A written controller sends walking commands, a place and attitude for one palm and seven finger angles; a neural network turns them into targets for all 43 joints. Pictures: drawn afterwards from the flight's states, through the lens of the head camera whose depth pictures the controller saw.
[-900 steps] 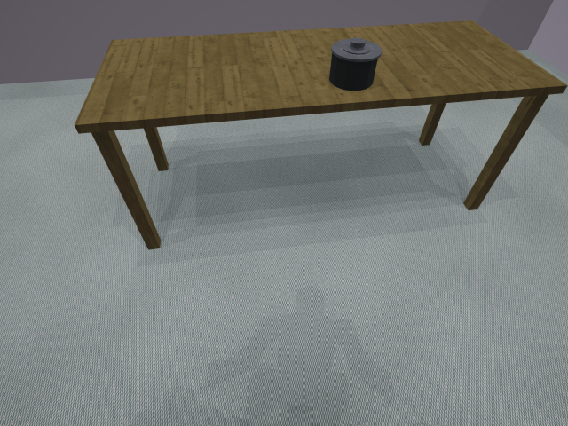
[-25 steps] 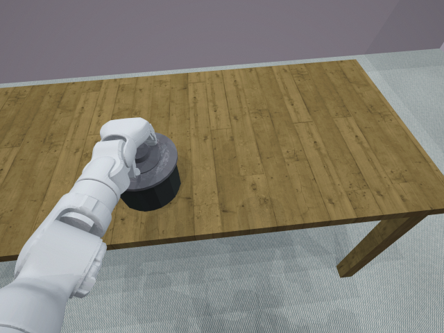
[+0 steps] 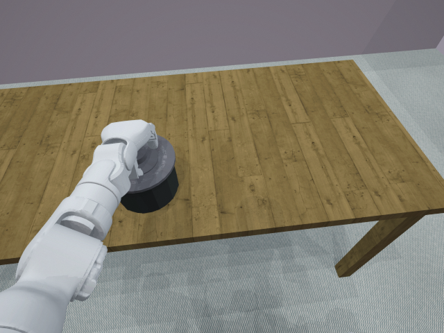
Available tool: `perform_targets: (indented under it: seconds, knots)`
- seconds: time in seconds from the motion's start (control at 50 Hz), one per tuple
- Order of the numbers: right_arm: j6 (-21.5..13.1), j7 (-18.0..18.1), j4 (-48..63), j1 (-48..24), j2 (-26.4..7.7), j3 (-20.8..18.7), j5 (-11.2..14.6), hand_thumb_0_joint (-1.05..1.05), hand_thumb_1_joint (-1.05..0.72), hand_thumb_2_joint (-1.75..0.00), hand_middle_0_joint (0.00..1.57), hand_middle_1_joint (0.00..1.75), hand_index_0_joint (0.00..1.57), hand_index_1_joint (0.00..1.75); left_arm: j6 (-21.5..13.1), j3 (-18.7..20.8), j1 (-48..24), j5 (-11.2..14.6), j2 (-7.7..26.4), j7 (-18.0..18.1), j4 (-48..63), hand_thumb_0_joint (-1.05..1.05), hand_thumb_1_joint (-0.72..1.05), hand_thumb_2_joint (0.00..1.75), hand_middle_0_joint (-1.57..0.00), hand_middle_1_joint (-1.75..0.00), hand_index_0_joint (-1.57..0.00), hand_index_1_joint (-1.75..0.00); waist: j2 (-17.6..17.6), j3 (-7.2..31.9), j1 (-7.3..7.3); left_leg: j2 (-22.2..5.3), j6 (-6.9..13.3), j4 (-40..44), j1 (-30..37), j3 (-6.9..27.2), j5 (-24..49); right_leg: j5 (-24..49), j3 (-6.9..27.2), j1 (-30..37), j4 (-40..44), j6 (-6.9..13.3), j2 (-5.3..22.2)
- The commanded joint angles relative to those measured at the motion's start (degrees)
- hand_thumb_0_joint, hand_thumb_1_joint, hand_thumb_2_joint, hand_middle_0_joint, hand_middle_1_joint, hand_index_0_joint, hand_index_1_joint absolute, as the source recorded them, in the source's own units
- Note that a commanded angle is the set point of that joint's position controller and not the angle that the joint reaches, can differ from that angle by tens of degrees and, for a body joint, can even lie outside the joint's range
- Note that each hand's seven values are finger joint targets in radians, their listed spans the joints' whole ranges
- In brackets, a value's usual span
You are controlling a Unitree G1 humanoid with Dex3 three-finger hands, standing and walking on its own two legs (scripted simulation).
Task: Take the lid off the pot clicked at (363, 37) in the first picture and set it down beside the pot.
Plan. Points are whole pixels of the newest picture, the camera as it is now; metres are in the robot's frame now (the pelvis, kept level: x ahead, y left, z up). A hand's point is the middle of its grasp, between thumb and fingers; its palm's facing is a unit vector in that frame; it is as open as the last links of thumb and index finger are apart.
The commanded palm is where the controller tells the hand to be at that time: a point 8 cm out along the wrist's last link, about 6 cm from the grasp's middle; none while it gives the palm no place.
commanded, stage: close the fingers and squeeze the knob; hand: left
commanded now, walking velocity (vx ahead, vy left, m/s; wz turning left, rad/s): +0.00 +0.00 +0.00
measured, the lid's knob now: (135, 154) +0.48 +0.18 +0.03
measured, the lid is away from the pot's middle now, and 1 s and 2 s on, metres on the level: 0.00 0.00 0.01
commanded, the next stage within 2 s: lift the lid straight up in 1.06 s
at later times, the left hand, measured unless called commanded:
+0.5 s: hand (133, 159) +0.44 +0.17 +0.05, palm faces -0.36 -0.07 -0.93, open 7.4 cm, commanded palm +0.44 +0.17 +0.11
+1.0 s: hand (133, 160) +0.44 +0.17 +0.05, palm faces -0.35 -0.07 -0.93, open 6.7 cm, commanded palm +0.44 +0.17 +0.11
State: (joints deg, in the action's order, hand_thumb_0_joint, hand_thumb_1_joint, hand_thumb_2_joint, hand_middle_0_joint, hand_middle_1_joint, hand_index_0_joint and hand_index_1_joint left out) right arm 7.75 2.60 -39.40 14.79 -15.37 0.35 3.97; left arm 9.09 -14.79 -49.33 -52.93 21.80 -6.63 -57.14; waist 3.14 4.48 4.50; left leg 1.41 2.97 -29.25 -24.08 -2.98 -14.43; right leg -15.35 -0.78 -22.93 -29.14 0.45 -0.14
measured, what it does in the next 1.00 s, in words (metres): stands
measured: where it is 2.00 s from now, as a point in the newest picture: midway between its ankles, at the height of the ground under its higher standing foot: outside the picture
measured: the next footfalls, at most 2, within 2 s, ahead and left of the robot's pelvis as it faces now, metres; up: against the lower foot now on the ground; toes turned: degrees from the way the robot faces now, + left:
none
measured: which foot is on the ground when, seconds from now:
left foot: down 0.00-1.00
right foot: down 0.00-1.00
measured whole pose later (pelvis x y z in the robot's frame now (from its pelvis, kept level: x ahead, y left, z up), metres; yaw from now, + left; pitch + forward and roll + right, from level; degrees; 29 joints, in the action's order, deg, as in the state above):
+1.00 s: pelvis +0.00 +0.00 +0.00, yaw +0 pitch +8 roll +0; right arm 8.4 2.7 -39.3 14.6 -15.1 0.4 4.0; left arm 9.4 -13.8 -47.1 -52.9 21.9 -6.7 -55.1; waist 3.2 4.3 4.5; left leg 1.2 3.0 -28.7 -22.8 -3.1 -14.5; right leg -15.1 -0.6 -21.6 -28.2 0.4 -0.4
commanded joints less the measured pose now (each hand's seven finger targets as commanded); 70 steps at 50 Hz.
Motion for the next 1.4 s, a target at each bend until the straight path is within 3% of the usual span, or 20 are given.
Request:
perform_targets:
  seconds: [0.0, 0.02, 0.06, 0.12, 0.28, 0.36, 0.42, 0.64, 0.68, 0.72, 0.8, 0.84, 0.88, 0.92, 0.98, 1.04, 1.08, 1.26, 1.3, 1.38]
  knots:
    - [-1.44, 0.39, 5.99, 0.43, -7.59, -2.36, -0.14, 0.0, -0.9, -0.9, 0.2, 0.3, 0.2, 0.3, 0.18, 4.71, -25.57, 0.05, 12.07, 1.99, 10.44, 0.0, 0.06, 1.01, -0.57, -0.92, -0.57, -0.92, -3.77, 22.05, 0.41, -0.7, 1.58, 0.95, 14.87, 2.84, 19.62, 20.13, -0.2, 6.39, 2.29, 1.51, -1.05]
    - [-1.29, 0.49, 6.06, 0.41, -7.67, -2.27, -0.04, 0.0, -0.9, -0.9, 0.2, 0.3, 0.2, 0.3, 0.21, 6.55, -24.98, -0.19, 14.56, 2.22, 10.81, 0.0, 0.07, 1.0, -0.57, -0.92, -0.57, -0.92, -3.67, 22.22, 0.01, -0.83, 1.55, 0.98, 14.69, 2.77, 20.65, 21.42, -0.13, 7.27, 2.18, 1.56, -0.84]
    - [-1.15, 0.27, 6.24, -0.36, -7.15, -2.21, 0.17, 0.0, -0.9, -0.9, 0.2, 0.3, 0.2, 0.3, 0.72, 1.88, -25.64, -0.62, 9.13, 2.05, 11.03, 0.0, 0.09, 0.99, -0.58, -0.94, -0.58, -0.94, -2.37, 20.47, 0.81, -0.9, 1.3, 1.0, 14.82, 2.73, 20.6, 20.74, -0.6, 5.23, 2.16, 1.55, -0.87]
    - [-1.05, 0.29, 6.25, 0.02, -7.57, -2.27, -0.01, 0.0, -0.9, -0.9, 0.2, 0.3, 0.2, 0.3, 0.86, 5.09, -23.74, 0.13, 12.63, 2.09, 10.4, 0.0, 0.13, 0.97, -0.6, -0.97, -0.6, -0.97, -4.15, 20.48, 0.36, -0.82, 1.59, 1.01, 14.2, 2.48, 20.24, 21.58, -0.25, 6.95, 2.51, 1.39, -0.93]
    - [-0.86, -0.02, 6.68, -0.98, -7.1, -2.38, 0.1, 0.0, -0.9, -0.9, 0.2, 0.3, 0.2, 0.3, 0.67, 3.44, -23.2, 0.13, 9.65, 1.7, 12.5, 0.0, 0.23, 0.9, -0.65, -1.02, -0.65, -1.02, -2.75, 20.64, 0.28, -0.99, 1.49, 0.66, 15.4, 2.84, 23.25, 22.5, -0.47, 6.16, 2.3, 1.58, -0.94]
    - [-0.76, 0.34, 6.54, -0.98, -7.3, -2.29, 0.13, 0.0, -0.9, -0.9, 0.2, 0.3, 0.2, 0.3, 1.0, 4.75, -24.06, 0.11, 12.56, 1.69, 12.65, 0.0, 0.29, 0.86, -0.69, -1.03, -0.69, -1.03, -3.49, 21.17, 0.33, -0.6, 1.73, 0.9, 15.05, 2.38, 20.64, 22.78, -0.11, 7.73, 2.63, 1.41, -0.72]
    - [-0.58, 0.34, 6.33, -0.94, -7.27, -2.19, 0.22, 0.0, -0.9, -0.9, 0.2, 0.3, 0.2, 0.3, 0.86, 2.08, -24.12, 0.07, 9.51, 1.18, 11.78, 0.0, 0.34, 0.82, -0.71, -1.04, -0.71, -1.04, -3.91, 19.07, 0.94, -0.69, 1.71, 1.1, 14.12, 2.25, 19.82, 21.94, -0.25, 6.54, 2.85, 1.35, -0.79]
    - [-0.64, 0.6, 6.6, -0.86, -7.28, -2.12, 0.14, 0.0, -0.9, -0.9, 0.2, 0.3, 0.2, 0.3, 0.18, 4.49, -25.03, -0.6, 12.53, 1.49, 12.5, 0.0, 0.38, 0.94, -0.63, -0.98, -0.78, -1.06, -3.1, 21.53, 0.28, -0.69, 1.59, 0.96, 14.83, 2.68, 20.69, 22.02, -0.16, 7.25, 2.34, 1.6, -0.75]
    - [-0.82, 0.42, 6.77, -1.11, -6.94, -2.35, 0.11, 0.0, -0.9, -0.9, 0.2, 0.3, 0.2, 0.3, -0.23, 2.94, -25.35, -0.17, 9.47, 1.46, 13.62, 0.0, 0.4, 0.95, -0.63, -0.98, -0.8, -1.07, -2.87, 21.69, 0.63, -0.9, 1.55, 0.69, 15.6, 3.03, 21.69, 21.29, -0.42, 6.03, 2.29, 1.71, -0.87]
    - [-0.62, 0.42, 6.23, -0.61, -7.18, -2.21, 0.09, 0.0, -0.9, -0.9, 0.2, 0.3, 0.2, 0.3, 0.45, 2.93, -24.34, -0.17, 10.15, 1.73, 10.66, 0.0, 0.42, 0.96, -0.64, -0.98, -0.83, -1.08, -2.96, 19.0, 0.85, -0.95, 1.49, 1.15, 14.71, 2.75, 19.14, 19.62, -0.56, 5.11, 2.69, 1.61, -0.95]
    - [-0.89, 0.81, 6.53, -0.83, -7.56, -2.14, -0.05, 0.0, -0.9, -0.9, 0.2, 0.3, 0.2, 0.3, 0.01, 5.71, -24.46, -0.2, 13.76, 1.86, 12.78, 0.0, 0.47, 0.98, -0.65, -0.98, -0.86, -1.09, -3.92, 22.26, 0.07, -0.62, 1.77, 1.33, 14.62, 2.56, 19.67, 21.86, 0.18, 8.48, 2.66, 1.56, -0.73]
    - [-0.86, 0.59, 6.41, -1.03, -7.09, -2.22, 0.13, 0.0, -0.9, -0.9, 0.2, 0.3, 0.2, 0.3, 0.15, 2.75, -24.95, -0.52, 10.27, 1.7, 13.14, 0.0, 0.49, 0.99, -0.65, -0.99, -0.87, -1.1, -2.67, 21.21, 0.66, -0.79, 1.61, 1.13, 15.66, 2.68, 20.93, 21.87, -0.38, 6.49, 2.63, 1.6, -0.83]
    - [-1.03, 0.45, 6.64, -1.15, -7.12, -2.41, 0.02, 0.0, -0.9, -0.9, 0.2, 0.3, 0.2, 0.3, 0.05, 5.13, -23.43, -0.03, 11.86, 1.94, 12.74, 0.0, 0.51, 0.99, -0.66, -0.99, -0.89, -1.1, -3.24, 20.17, 0.03, -0.97, 1.62, 1.18, 14.87, 2.81, 20.58, 20.98, -0.34, 6.74, 2.83, 1.74, -0.91]
    - [-0.82, 0.53, 6.2, -0.56, -7.39, -2.2, 0.11, 0.0, -0.9, -0.9, 0.2, 0.3, 0.2, 0.3, 0.54, 3.32, -24.62, -0.07, 10.9, 1.87, 11.86, 0.0, 0.54, 1.0, -0.67, -1.0, -0.9, -1.11, -3.1, 19.11, 0.74, -0.97, 1.55, 1.69, 14.15, 2.57, 18.35, 19.8, -0.48, 6.14, 3.02, 1.59, -0.85]
    - [-1.25, 0.45, 6.78, -1.16, -7.16, -2.38, -0.01, 0.0, -0.9, -0.9, 0.2, 0.3, 0.2, 0.3, 0.04, 5.5, -23.54, -0.34, 12.36, 2.12, 13.61, 0.0, 0.57, 1.01, -0.68, -1.0, -0.92, -1.11, -2.54, 21.87, -0.32, -0.9, 1.59, 1.29, 15.49, 2.97, 20.77, 20.84, -0.23, 7.18, 2.65, 1.82, -0.88]
    - [-0.95, 0.51, 5.89, -0.68, -7.31, -2.38, 0.16, 0.0, -0.9, -0.9, 0.2, 0.3, 0.2, 0.3, 0.72, 2.37, -25.46, -0.61, 9.8, 2.04, 11.61, 0.0, 0.6, 1.02, -0.69, -1.01, -0.93, -1.12, -3.54, 19.12, 1.1, -1.0, 1.54, 1.53, 14.8, 2.63, 17.66, 18.7, -0.53, 4.75, 3.12, 1.54, -1.08]
    - [-1.14, 0.64, 5.95, -0.84, -7.53, -2.22, 0.22, 0.0, -0.9, -0.9, 0.2, 0.3, 0.2, 0.3, 0.84, 4.54, -24.77, -0.41, 11.82, 2.14, 10.21, 0.0, 0.62, 1.02, -0.69, -1.01, -0.94, -1.12, -3.77, 18.18, 0.5, -0.98, 1.53, 1.81, 13.41, 2.84, 17.09, 17.94, -0.34, 5.1, 3.16, 1.81, -1.05]
    - [-1.84, 1.02, 6.04, -0.67, -7.08, -2.27, 0.2, 0.0, -0.9, -0.9, 0.2, 0.3, 0.2, 0.3, 0.43, 4.06, -28.8, -0.41, 12.4, 2.2, 14.02, 0.0, 0.64, 1.03, -0.7, -1.01, -0.95, -1.13, -1.48, 21.38, 0.94, -0.91, 1.64, 1.73, 16.4, 2.94, 18.74, 19.76, -0.3, 6.31, 3.13, 1.71, -0.89]
    - [-2.36, 1.11, 6.11, -0.7, -7.33, -2.31, 0.01, 0.0, -0.9, -0.9, 0.2, 0.3, 0.2, 0.3, -0.3, 7.47, -29.53, -0.42, 16.55, 2.45, 16.08, 0.0, 0.64, 1.03, -0.7, -1.01, -0.95, -1.13, -1.61, 23.54, 0.15, -0.81, 1.81, 1.8, 17.08, 3.21, 19.45, 20.85, 0.13, 8.41, 3.19, 1.72, -0.9]
    - [-3.25, 0.89, 6.68, -1.67, -6.56, -2.47, 0.14, 0.0, -0.9, -0.9, 0.2, 0.3, 0.2, 0.3, -0.88, 6.33, -29.27, -0.12, 14.26, 2.73, 19.97, 0.0, 0.64, 1.03, -0.7, -1.01, -0.95, -1.13, -0.18, 24.78, 0.1, -1.14, 1.61, 1.28, 19.81, 3.83, 24.69, 22.88, -0.27, 7.93, 2.98, 1.8, -0.9]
